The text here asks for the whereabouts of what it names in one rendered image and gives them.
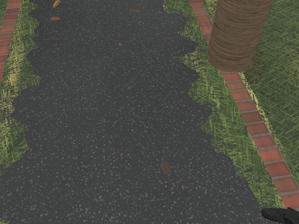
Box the right robot hand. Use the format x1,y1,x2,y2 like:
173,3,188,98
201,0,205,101
262,207,299,224

